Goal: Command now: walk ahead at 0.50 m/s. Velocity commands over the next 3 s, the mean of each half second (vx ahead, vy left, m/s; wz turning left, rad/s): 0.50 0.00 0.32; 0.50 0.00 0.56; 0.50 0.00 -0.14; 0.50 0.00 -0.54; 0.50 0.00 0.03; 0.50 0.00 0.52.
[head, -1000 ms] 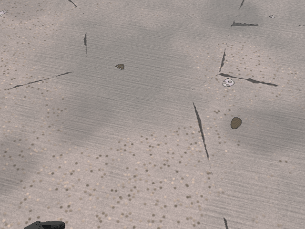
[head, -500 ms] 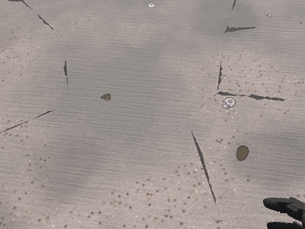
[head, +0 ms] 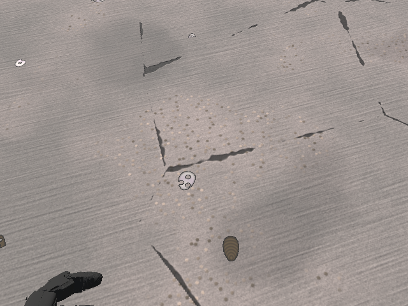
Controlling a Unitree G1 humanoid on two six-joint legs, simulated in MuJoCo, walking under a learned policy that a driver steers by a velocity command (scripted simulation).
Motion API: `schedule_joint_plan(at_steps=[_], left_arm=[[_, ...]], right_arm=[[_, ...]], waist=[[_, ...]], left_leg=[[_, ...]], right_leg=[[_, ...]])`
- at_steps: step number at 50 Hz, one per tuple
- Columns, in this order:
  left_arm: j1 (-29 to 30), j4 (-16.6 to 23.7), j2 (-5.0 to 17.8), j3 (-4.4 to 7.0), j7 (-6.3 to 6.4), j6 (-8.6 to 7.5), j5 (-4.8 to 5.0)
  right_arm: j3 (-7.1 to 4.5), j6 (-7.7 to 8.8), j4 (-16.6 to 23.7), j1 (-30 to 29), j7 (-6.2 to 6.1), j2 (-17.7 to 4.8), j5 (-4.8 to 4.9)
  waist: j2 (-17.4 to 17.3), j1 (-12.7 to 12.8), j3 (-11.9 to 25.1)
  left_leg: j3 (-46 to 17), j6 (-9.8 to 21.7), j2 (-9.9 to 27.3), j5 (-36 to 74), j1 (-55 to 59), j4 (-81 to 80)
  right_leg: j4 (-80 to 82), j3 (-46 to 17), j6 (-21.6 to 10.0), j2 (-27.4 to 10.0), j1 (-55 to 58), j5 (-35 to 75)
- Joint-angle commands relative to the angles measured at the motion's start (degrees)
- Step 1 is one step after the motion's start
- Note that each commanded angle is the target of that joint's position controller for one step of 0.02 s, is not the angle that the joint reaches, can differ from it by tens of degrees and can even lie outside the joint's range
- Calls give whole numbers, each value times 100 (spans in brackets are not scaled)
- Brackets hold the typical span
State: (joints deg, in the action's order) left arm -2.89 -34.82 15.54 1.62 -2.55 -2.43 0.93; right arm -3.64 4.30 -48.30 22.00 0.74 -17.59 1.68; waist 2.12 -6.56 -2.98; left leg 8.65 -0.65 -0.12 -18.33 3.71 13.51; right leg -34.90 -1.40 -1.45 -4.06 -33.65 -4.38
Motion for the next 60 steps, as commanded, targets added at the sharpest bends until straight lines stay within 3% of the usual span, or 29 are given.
schedule_joint_plan(at_steps=[1, 2, 3, 4, 5, 6, 8, 10, 14, 19, 25, 27, 29, 30, 31, 32, 33, 34, 36, 40, 44, 48, 53, 54, 55, 56, 57, 59, 60], left_arm=[[29, 451, 644, 225, -24, -162, -20], [-722, 228, 854, 353, 13, -168, -36], [-1605, -7, 1185, 503, 95, -139, -76], [-2294, -70, 1782, 625, 194, -90, -244], [-2307, -31, 1529, 544, 208, -78, -220], [-2002, -81, 1151, 419, 187, -96, -163], [-1366, -189, 740, 304, 143, -160, -91], [-955, -235, 520, 275, 111, -285, -142], [-831, -490, 596, 357, 166, -451, -199], [-1054, -716, 873, 449, 285, -385, -157], [-1393, -981, 1172, 575, 313, -160, 35], [-1296, -961, 1347, 621, 340, -73, 81], [-1242, -909, 1226, 550, 364, -17, 95], [-1655, -658, 601, 350, 347, -88, -145], [-1609, -497, 398, 212, 295, -294, -127], [-876, -365, 936, 337, 231, -438, 114], [-646, -265, 914, 320, 220, -523, 183], [-672, -343, 871, 320, 269, -553, 48], [-863, -433, 930, 382, 285, -457, -112], [-621, -353, 655, 316, 295, -285, -189], [235, -147, 454, 214, 241, -322, -135], [687, -3, 592, 236, 124, -425, -47], [-286, -310, 884, 380, 78, -527, -94], [-936, -426, 1072, 446, 103, -545, -162], [-1639, -522, 1528, 553, 105, -534, -239], [-2011, -777, 1483, 572, 18, -473, -73], [-1765, -714, 1062, 431, -6, -454, 73], [-1269, -592, 818, 335, 19, -354, -40], [-1179, -571, 738, 300, 44, -346, -70]], right_arm=[[-246, -50, 181, -120, -32, -1198, 76], [-215, -77, 162, -201, -48, -1178, 79], [-116, -47, 208, -181, -63, -962, 8], [105, 33, 461, 196, -29, -292, -118], [113, 115, 362, 306, -28, -360, -36], [-58, 120, 445, -81, -16, -855, 129], [-62, 74, 543, -497, -50, -712, 59], [-81, -102, 422, -223, -67, -532, 19], [-62, -279, 523, -441, -94, -280, 1], [36, -211, 823, -1300, 85, -98, -42], [14, -243, 1290, -1990, 266, -235, -51], [-105, -286, 1309, -1613, 272, -440, -54], [-449, -341, 906, 26, 162, -1004, -14], [-632, -376, 830, 390, 41, -1720, 25], [-551, -261, 1102, 219, 92, -1738, -7], [-400, -153, 1104, 123, 155, -1240, -43], [-345, -83, 1072, -72, 157, -1060, -63], [-286, -62, 1106, -452, 145, -868, -51], [-196, -57, 1275, -885, 84, -626, -146], [-254, -25, 1203, -703, -58, -829, -109], [-267, -91, 1073, -412, -161, -875, -58], [-285, -153, 922, -108, -193, -894, -14], [-226, -204, 825, -175, -193, -685, -92], [-135, -204, 863, -150, -168, -474, -142], [-41, -161, 929, 442, -177, -217, -124], [5, -99, 919, 726, -178, -227, -60], [-76, -49, 975, 249, -156, -677, -14], [-75, 60, 1215, -852, -130, -697, -122], [-94, 101, 1251, -943, -124, -646, -215]], waist=[[-671, 612, 68], [-637, 1072, 537], [-588, 1470, 1191], [605, 1448, 2200], [971, 1441, 2821], [600, 1429, 1879], [367, 1048, 780], [532, 692, 492], [224, 550, 100], [36, 835, -171], [6, 964, -327], [186, 660, 96], [-44, -219, 1011], [-1452, 42, 1438], [-1564, 233, 2346], [-813, -69, 1885], [-687, 77, 1206], [-305, 348, 780], [-531, 685, 578], [-440, 685, 421], [-665, 355, 240], [-730, 205, 172], [-996, 676, 433], [-774, 966, 1051], [378, 913, 1939], [1696, 898, 2048], [940, 979, 1310], [44, 976, 295], [26, 852, 235]], left_leg=[[-980, 961, 1584, 3963, -79, 312], [-788, 804, 1364, 4553, -317, 1163], [-649, 578, 1080, 3910, -1189, 2329], [-445, 143, 302, 1121, -3401, 4592], [-1383, 72, -87, -1561, -4027, 5683], [-1609, 100, 209, -1321, -4499, 6028], [-1341, 105, 639, -467, -4467, 5590], [-1387, 38, 831, 134, -3812, 5372], [-1499, -105, 859, 810, -4028, 4888], [-1148, -22, 761, 2030, -4041, 3199], [-692, 393, 557, 1316, -4170, 2356], [-326, 629, 148, 751, -3399, 2366], [-307, 1015, -356, 1000, -956, 1933], [-2719, 1766, 990, 832, 960, 1720], [-5660, 2595, 1901, -467, 1814, 566], [-5265, 2232, 1881, -547, 1561, 145], [-4504, 2021, 1694, -226, 860, 162], [-3831, 1819, 1429, 429, 51, 206], [-3148, 1693, 1084, 1432, -924, 45], [-2517, 1709, 829, 2401, -1485, -109], [-2288, 1375, 524, 1664, -1674, -36], [-2738, 1278, 708, 1229, -1432, 281], [-2814, 1016, 847, 2584, -751, 1337], [-2497, 853, 541, 2781, -969, 2434], [-1926, 443, -170, 1547, -2503, 4321], [-1648, 161, -590, -1338, -3988, 5684], [-1867, 207, -202, -1179, -4635, 6089], [-1530, 247, 171, -432, -4682, 5697], [-1537, 236, 348, -145, -4472, 5241]], right_leg=[[525, 268, -232, 314, 770, -353], [811, 396, -379, 471, 1919, -48], [582, 96, -553, 136, 3511, 216], [568, -2193, -1271, -1543, 5802, -248], [1355, -3773, -1614, -2136, 5797, -607], [1512, -2962, -1366, -1897, 5082, -827], [1891, -1632, -1077, -1385, 3688, -576], [2363, -913, -981, -1122, 2806, -215], [2791, -37, -1019, -1112, 2481, 512], [2887, 802, -883, -1041, 2785, 675], [2328, 1181, -677, -1358, 3848, 1562], [1394, 1352, -532, -1305, 3988, 3479], [-997, 1600, -175, -897, 3045, 3568], [-3158, 1559, 228, -221, 772, -228], [-4379, 142, 355, 709, -566, -3117], [-4529, -417, 212, 384, -1181, -2737], [-4174, -350, 75, 153, -1302, -2226], [-3663, -343, 64, -93, -1019, -1817], [-3060, -383, 147, -301, -259, -1329], [-2035, -189, 503, -152, -164, -616], [-297, -175, 611, 163, 122, 702], [483, -296, 511, 348, 428, 917], [928, 15, -43, 400, 1422, 241], [799, -300, -351, 41, 2516, 274], [778, -2204, -1171, -996, 4488, -104], [1750, -4389, -1754, -1659, 5193, -1516], [1985, -4405, -1580, -1592, 4779, -2453], [2111, -3069, -1324, -1085, 3451, -1577], [2154, -2732, -1262, -897, 3138, -956]])
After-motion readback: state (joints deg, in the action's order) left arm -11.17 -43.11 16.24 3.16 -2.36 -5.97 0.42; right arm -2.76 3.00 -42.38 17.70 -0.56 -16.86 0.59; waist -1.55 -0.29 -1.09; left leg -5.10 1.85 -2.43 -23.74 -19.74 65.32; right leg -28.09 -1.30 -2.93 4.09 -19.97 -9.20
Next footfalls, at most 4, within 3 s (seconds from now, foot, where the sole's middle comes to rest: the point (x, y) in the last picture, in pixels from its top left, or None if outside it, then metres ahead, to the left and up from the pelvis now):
0.06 right None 0.21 -0.13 -0.77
0.58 left None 0.45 0.17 -0.77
1.08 right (157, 214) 0.79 0.11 -0.77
1.54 left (73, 199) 0.89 0.42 -0.77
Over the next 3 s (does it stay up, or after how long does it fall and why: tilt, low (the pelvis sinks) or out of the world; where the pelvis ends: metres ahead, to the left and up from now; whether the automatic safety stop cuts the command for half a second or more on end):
stays up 1.58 0.39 0.00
